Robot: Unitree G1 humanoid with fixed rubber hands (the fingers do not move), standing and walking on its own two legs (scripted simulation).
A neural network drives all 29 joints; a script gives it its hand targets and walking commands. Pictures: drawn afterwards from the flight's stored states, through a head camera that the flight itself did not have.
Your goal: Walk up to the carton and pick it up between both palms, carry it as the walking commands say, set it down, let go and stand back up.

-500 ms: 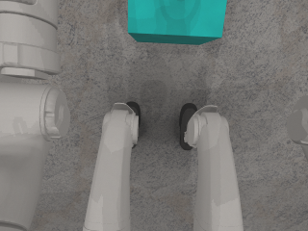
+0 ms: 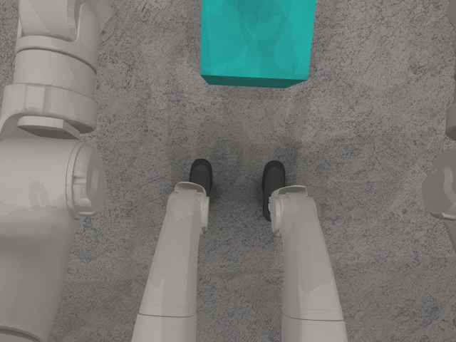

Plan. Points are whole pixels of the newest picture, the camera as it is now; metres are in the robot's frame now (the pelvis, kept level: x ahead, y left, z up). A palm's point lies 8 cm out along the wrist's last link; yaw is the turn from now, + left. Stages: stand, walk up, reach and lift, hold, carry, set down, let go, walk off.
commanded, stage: let go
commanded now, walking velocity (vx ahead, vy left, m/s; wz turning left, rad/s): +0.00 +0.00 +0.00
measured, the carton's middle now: (252, 40) +0.58 -0.03 -0.53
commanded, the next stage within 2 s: stand in 1.32 s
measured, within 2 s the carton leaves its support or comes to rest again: neither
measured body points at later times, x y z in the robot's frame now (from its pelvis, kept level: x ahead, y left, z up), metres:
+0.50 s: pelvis +0.05 +0.01 +0.07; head +0.24 +0.02 +0.48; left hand +0.40 +0.23 -0.02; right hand +0.40 -0.23 -0.01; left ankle +0.11 +0.12 -0.62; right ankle +0.11 -0.13 -0.62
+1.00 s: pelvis +0.12 +0.01 +0.12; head +0.16 +0.02 +0.56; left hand +0.29 +0.25 +0.03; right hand +0.30 -0.22 +0.04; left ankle +0.11 +0.12 -0.62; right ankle +0.11 -0.13 -0.62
